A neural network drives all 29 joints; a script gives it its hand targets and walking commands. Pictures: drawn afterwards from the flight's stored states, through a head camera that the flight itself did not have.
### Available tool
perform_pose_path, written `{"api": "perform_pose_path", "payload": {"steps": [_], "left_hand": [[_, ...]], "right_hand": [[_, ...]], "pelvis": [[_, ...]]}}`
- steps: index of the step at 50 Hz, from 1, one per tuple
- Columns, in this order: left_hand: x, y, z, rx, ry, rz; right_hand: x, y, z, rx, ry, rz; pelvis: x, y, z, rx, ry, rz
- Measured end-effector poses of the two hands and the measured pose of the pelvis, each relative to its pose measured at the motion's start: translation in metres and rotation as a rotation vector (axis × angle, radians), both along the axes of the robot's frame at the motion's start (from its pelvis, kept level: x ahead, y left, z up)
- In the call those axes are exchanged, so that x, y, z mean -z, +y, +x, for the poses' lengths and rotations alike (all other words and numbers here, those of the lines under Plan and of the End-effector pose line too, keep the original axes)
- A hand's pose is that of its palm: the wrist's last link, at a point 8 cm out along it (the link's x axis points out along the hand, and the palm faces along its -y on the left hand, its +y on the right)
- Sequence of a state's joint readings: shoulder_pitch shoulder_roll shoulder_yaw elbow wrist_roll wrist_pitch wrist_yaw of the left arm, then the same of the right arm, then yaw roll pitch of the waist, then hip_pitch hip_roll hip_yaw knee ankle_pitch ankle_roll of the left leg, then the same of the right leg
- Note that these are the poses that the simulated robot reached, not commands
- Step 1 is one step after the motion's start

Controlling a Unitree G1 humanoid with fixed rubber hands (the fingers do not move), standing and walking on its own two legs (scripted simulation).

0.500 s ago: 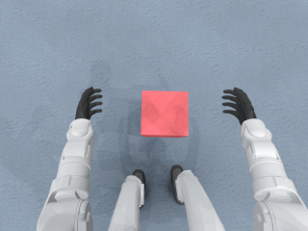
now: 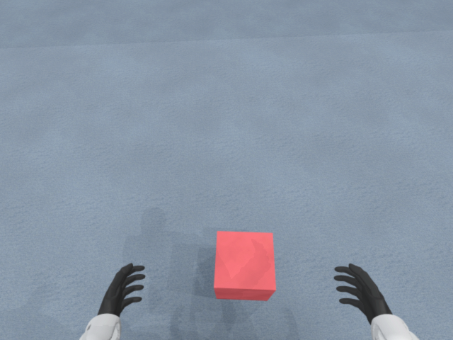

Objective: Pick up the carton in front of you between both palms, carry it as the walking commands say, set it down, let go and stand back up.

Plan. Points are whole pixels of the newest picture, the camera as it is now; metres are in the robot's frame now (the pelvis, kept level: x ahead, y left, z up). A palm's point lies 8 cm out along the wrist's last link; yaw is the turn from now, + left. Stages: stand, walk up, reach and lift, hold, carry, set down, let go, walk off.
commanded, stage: let go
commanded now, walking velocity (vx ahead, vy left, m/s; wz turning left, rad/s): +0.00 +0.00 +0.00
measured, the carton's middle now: (243, 267) +0.38 -0.05 -0.65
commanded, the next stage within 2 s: stand in 0.50 s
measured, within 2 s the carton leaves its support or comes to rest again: neither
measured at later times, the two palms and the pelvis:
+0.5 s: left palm (103, 333) +0.15 +0.23 -0.07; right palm (380, 314) +0.16 -0.24 -0.06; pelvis -0.01 +0.00 +0.00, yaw +0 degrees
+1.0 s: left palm out of the picture +0.10 +0.27 -0.09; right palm out of the picture +0.11 -0.28 -0.10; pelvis -0.01 -0.01 +0.00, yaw +1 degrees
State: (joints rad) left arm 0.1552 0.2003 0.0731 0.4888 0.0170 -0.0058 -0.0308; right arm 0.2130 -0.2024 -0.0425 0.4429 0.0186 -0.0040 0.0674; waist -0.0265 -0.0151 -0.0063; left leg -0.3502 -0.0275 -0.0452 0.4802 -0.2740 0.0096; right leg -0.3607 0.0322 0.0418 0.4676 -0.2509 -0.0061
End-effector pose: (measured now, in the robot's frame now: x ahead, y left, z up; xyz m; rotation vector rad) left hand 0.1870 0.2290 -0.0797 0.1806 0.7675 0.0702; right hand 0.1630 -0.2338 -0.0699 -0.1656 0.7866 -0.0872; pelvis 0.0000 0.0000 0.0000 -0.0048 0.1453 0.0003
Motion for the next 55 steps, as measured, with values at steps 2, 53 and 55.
{"api": "perform_pose_path", "payload": {"steps": [2, 53, 55], "left_hand": [[-0.006, 0.004, -0.009, 0.0, 0.003, 0.001], [0.012, 0.041, -0.09, -0.131, 0.179, 0.151], [0.013, 0.04, -0.092, -0.132, 0.188, 0.149]], "right_hand": [[-0.004, 0.002, -0.004, -0.006, 0.0, 0.001], [0.03, -0.05, -0.059, 0.06, 0.166, -0.136], [0.031, -0.051, -0.062, 0.062, 0.175, -0.139]], "pelvis": [[-0.002, 0.002, 0.001, 0.002, -0.043, -0.001], [0.0, -0.009, -0.008, -0.014, -0.186, 0.004], [0.0, -0.01, -0.009, -0.014, -0.188, 0.004]]}}
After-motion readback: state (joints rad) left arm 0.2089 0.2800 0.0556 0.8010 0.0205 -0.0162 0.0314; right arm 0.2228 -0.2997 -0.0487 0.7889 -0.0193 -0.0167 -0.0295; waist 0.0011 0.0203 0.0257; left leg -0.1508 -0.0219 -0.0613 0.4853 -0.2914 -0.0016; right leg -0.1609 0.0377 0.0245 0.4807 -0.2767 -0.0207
